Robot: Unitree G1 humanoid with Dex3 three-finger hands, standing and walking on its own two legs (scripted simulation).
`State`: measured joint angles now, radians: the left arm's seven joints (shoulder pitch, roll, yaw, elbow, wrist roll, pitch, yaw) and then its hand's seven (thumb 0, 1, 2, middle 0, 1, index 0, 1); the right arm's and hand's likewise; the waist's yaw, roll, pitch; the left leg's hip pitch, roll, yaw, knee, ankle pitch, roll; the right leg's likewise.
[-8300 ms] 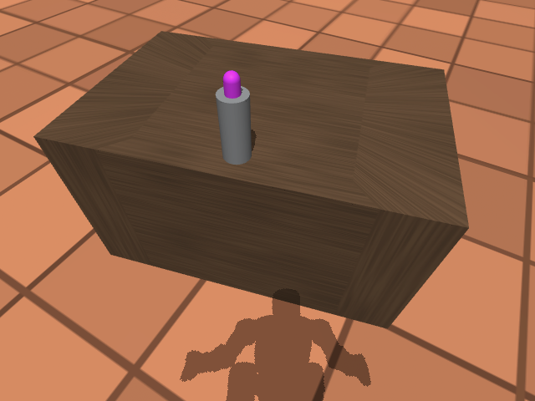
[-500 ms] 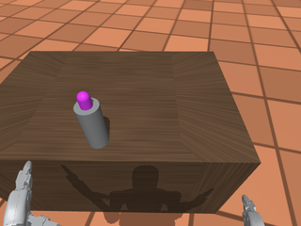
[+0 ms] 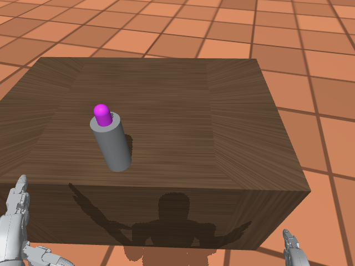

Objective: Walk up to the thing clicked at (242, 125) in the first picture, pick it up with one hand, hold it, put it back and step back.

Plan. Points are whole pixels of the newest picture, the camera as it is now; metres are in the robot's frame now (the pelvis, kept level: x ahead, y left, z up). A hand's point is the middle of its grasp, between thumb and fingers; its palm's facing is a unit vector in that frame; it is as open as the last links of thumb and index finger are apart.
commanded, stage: go down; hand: left
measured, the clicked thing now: (111, 137) +0.47 +0.22 +0.00
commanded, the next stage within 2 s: none
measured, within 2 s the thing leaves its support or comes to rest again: neither
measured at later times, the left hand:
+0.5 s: hand (35, 176) +0.29 +0.33 +0.07, palm faces +0.22 -0.97 -0.10, open 17.4 cm
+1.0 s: hand (25, 164) +0.31 +0.36 +0.08, palm faces +0.18 -0.98 +0.00, open 17.5 cm
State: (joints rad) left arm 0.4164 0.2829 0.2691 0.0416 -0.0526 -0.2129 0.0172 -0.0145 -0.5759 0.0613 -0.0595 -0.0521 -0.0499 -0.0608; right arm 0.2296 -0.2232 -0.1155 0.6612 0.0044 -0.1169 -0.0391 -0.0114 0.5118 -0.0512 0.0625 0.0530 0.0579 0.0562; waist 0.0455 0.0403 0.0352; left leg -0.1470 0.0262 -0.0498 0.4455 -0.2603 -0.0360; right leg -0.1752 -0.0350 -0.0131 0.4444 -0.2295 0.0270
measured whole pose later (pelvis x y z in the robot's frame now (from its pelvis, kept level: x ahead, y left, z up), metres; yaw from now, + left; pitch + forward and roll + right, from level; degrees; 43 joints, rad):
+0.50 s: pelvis +0.00 +0.01 -0.01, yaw +0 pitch +2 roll -1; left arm -0.07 0.48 0.50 0.58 -0.26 -0.26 -0.38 -0.02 -0.52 0.07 -0.05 -0.04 -0.05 -0.04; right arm 0.23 -0.22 -0.04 0.63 0.03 -0.12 -0.06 -0.01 0.51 -0.05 0.06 0.05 0.06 0.06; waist -0.01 -0.01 -0.03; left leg -0.28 0.02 -0.04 0.56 -0.31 -0.02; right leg -0.29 -0.04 0.00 0.51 -0.25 0.04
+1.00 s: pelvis -0.01 +0.01 -0.02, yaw +0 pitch +6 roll -1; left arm -0.32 0.63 0.60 0.87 -0.31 -0.29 -0.57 -0.01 -0.54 0.09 -0.03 -0.04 -0.03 -0.04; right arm 0.22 -0.24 0.01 0.62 0.01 -0.19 -0.08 -0.01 0.53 -0.05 0.06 0.05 0.06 0.06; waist -0.04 -0.03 -0.05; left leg -0.44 0.02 -0.06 0.66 -0.33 -0.03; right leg -0.44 -0.03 -0.02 0.61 -0.27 0.03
